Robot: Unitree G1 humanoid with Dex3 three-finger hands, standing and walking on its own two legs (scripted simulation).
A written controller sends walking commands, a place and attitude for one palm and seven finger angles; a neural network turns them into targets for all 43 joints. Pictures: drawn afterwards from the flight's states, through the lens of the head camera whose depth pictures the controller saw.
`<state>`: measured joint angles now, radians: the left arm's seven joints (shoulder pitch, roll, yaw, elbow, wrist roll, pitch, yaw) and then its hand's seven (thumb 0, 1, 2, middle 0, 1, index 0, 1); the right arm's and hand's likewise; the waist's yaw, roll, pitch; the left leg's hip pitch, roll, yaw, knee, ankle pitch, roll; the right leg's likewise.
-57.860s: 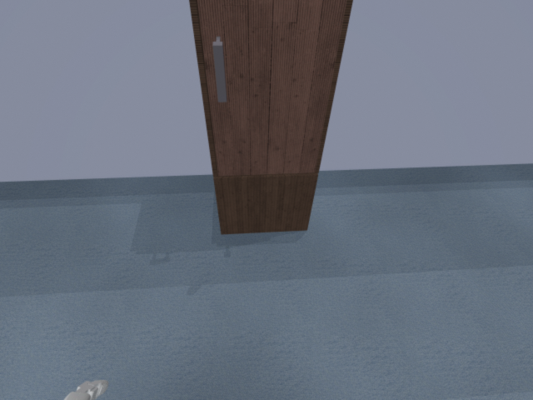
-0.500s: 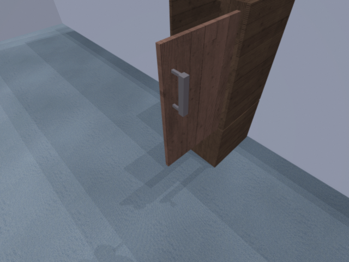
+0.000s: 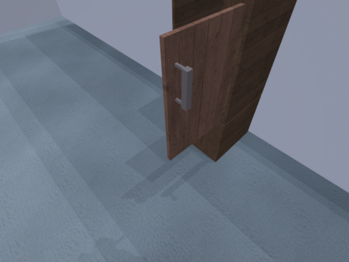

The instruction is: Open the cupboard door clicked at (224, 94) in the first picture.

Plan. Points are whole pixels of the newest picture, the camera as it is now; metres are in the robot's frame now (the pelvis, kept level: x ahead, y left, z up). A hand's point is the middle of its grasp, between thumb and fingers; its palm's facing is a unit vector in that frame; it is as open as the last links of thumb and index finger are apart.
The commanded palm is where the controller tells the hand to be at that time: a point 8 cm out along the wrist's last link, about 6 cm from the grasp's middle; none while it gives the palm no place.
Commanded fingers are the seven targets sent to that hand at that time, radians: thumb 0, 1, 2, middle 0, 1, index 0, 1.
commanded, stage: look to check the result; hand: left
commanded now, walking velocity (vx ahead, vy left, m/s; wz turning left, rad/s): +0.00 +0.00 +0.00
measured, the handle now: (182, 87) +0.62 +0.01 +0.05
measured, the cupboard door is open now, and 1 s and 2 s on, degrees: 88 88 88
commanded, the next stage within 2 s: stand and wait in 0.36 s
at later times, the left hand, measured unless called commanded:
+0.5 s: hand out of the picture -0.02 +0.15 -0.17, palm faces +0.04 -0.98 -0.18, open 7.4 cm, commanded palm none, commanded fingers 0.00 0.90 0.90 -0.20 -0.30 -0.20 -0.30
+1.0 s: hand out of the picture -0.01 +0.15 -0.17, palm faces +0.05 -0.98 -0.19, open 7.4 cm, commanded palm none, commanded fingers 0.00 0.90 0.90 -0.20 -0.30 -0.20 -0.30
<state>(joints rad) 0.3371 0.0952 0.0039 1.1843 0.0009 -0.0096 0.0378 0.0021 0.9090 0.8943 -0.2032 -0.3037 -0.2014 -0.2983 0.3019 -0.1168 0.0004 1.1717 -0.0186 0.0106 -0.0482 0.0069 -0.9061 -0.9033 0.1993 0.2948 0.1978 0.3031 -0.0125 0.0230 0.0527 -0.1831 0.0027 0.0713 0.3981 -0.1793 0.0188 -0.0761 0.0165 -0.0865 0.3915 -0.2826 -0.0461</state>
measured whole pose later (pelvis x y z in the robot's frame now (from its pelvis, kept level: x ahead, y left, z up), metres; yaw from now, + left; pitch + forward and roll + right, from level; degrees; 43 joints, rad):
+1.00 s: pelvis +0.01 -0.01 +0.00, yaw +0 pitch -2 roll +1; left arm 0.31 0.11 0.01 1.16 0.00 -0.02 0.04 0.00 0.91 0.89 -0.20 -0.30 -0.20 -0.30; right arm 0.27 -0.13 0.00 1.17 -0.02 0.01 -0.05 0.01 -0.91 -0.90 0.20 0.29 0.20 0.30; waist -0.01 0.02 0.05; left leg -0.18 0.01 0.06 0.39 -0.19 0.00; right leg -0.06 0.03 -0.09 0.37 -0.29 -0.06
